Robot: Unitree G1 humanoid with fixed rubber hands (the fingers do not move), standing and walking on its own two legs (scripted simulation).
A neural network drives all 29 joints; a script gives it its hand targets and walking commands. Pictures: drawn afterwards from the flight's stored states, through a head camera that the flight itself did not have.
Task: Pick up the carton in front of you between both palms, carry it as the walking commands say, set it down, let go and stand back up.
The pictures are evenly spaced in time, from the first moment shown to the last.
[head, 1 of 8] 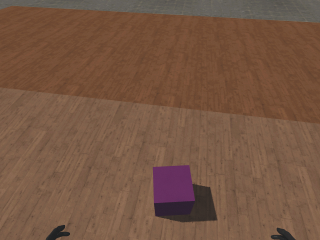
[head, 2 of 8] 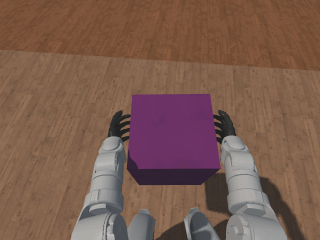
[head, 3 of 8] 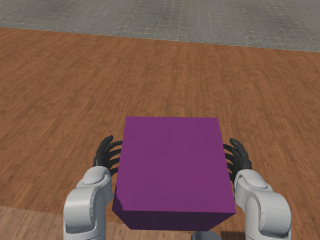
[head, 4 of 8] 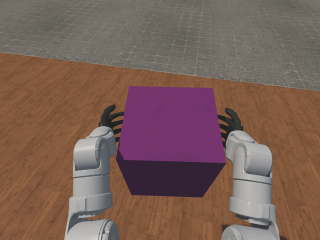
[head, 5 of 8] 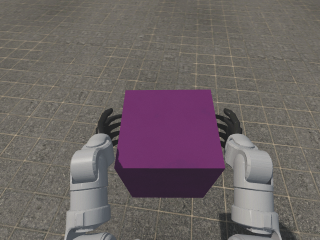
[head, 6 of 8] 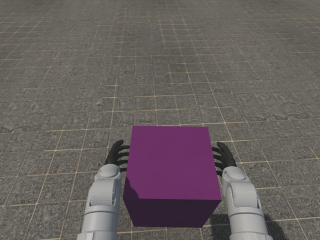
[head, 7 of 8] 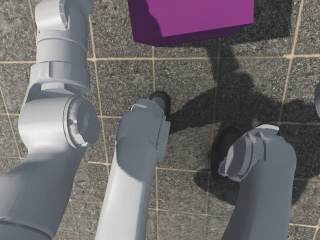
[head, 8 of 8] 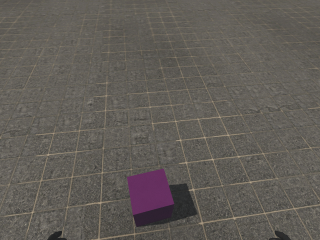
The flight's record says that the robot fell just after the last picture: no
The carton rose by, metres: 0.68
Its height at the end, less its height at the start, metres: -0.35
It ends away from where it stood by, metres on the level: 5.66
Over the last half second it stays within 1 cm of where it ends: yes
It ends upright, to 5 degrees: yes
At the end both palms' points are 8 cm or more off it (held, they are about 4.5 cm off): yes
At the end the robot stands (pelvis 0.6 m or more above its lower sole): yes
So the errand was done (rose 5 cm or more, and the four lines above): yes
